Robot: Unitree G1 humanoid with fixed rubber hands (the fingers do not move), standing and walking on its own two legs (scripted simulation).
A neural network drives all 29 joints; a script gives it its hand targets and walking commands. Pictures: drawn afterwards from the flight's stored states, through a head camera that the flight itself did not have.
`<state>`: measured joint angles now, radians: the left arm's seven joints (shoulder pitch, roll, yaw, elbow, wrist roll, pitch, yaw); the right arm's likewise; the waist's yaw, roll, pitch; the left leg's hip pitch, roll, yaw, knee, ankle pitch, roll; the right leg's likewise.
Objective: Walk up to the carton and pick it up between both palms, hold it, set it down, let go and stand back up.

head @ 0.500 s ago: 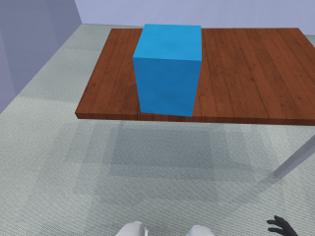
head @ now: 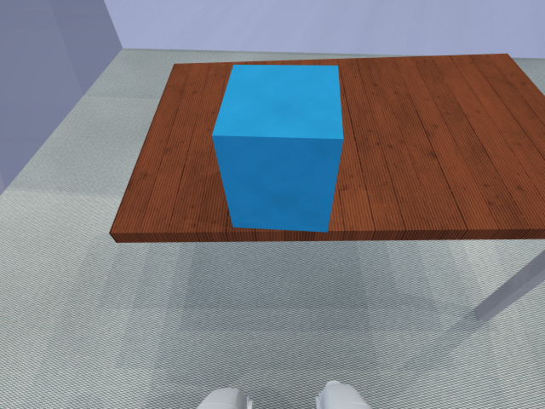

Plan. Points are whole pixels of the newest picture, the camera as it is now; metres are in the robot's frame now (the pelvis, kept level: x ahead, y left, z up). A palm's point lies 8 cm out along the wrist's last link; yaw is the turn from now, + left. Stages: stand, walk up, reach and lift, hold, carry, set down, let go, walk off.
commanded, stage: walk up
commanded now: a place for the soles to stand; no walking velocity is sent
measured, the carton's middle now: (282, 151) +0.57 +0.00 +0.02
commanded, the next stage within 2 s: none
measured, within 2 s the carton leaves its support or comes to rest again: neither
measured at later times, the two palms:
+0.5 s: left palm out of the picture +0.12 +0.37 -0.10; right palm out of the picture +0.08 -0.27 -0.09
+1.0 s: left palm out of the picture +0.12 +0.40 -0.10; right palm out of the picture +0.08 -0.25 -0.09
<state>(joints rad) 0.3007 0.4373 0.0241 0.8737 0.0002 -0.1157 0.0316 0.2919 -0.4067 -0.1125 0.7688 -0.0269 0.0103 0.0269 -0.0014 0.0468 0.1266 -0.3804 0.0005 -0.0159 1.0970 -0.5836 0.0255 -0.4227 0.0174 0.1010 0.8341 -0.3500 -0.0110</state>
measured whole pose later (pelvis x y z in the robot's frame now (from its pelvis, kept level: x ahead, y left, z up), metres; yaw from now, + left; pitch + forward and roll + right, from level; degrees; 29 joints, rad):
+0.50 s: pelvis +0.03 +0.05 +0.00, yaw -2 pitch -2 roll -1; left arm 0.23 0.43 0.02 0.87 0.00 -0.09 0.04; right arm 0.29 -0.40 -0.09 0.77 -0.02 0.00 0.03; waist 0.00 0.00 0.14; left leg -0.40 0.00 0.00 0.90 -0.46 0.02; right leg -0.45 0.02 0.11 0.83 -0.35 0.01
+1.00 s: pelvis +0.03 +0.07 +0.00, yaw -2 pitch -2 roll +0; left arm 0.24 0.45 0.02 0.87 0.00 -0.07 0.04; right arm 0.30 -0.40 -0.09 0.77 -0.03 0.00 0.03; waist 0.00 -0.01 0.13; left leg -0.39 -0.01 0.00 0.86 -0.45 0.01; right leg -0.45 0.01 0.11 0.82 -0.37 -0.02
